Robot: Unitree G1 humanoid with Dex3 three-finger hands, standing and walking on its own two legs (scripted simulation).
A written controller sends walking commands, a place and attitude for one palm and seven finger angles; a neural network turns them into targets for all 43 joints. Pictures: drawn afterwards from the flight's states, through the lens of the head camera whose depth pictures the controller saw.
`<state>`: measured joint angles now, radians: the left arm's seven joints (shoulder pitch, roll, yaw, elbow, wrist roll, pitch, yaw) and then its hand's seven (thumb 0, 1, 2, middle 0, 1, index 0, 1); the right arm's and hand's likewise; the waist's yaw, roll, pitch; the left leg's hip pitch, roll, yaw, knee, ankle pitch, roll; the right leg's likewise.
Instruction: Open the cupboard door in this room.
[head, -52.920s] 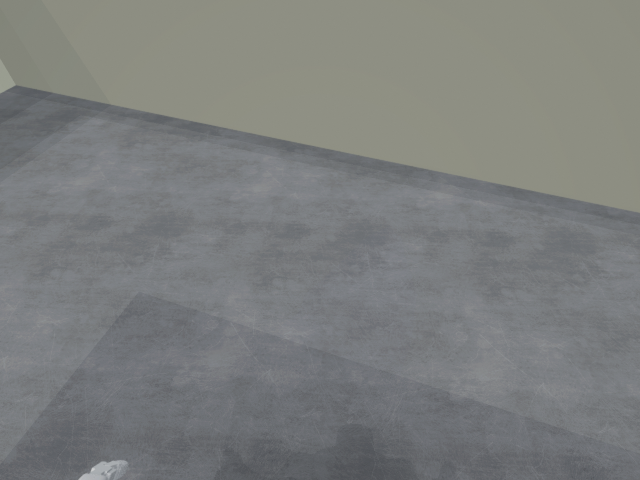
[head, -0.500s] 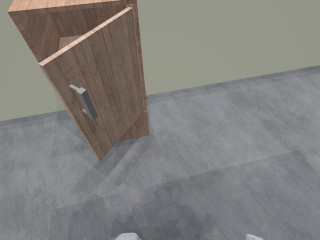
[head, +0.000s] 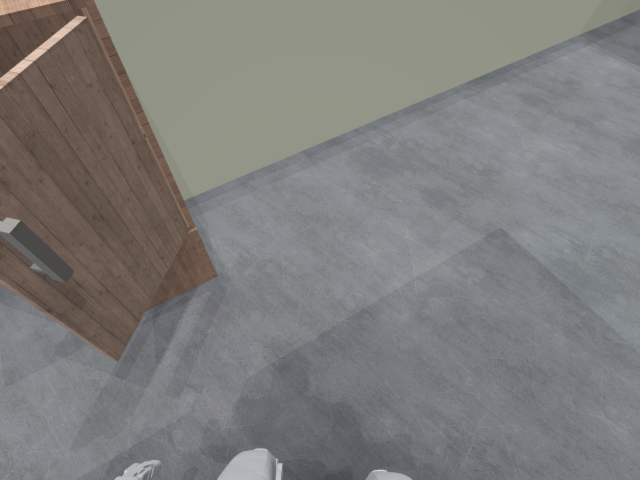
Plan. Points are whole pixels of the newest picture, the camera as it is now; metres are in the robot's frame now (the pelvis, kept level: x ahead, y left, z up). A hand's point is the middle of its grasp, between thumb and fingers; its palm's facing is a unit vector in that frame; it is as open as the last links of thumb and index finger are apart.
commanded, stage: walk to a spot facing it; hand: left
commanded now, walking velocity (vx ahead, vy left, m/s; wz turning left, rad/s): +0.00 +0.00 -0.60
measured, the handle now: (26, 250) +0.40 +0.46 -0.01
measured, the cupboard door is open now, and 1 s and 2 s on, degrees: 44 44 44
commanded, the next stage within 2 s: turn to face it in 1.78 s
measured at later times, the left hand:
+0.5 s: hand (234, 443) +0.17 +0.14 -0.15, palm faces -0.26 -0.93 -0.27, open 7.4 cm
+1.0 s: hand (344, 338) +0.34 -0.01 -0.15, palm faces -0.61 -0.77 -0.17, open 7.4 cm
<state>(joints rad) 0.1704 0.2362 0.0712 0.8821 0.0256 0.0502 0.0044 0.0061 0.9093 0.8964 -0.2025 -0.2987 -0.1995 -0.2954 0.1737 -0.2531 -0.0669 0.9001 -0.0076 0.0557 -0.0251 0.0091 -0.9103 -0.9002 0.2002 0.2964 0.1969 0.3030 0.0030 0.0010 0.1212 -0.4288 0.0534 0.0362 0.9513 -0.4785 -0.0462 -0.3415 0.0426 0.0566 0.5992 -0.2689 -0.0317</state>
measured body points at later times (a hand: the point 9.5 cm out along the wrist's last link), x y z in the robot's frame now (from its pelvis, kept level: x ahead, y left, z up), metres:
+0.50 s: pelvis +0.01 -0.03 +0.00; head +0.06 -0.06 +0.45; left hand +0.19 +0.19 -0.13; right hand -0.01 -0.30 -0.15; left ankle +0.02 +0.11 -0.67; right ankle -0.01 -0.13 -0.73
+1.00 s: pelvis +0.12 -0.10 +0.01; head +0.17 -0.12 +0.46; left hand +0.37 +0.03 -0.13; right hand -0.07 -0.26 -0.13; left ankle +0.11 +0.07 -0.73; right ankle +0.12 -0.26 -0.69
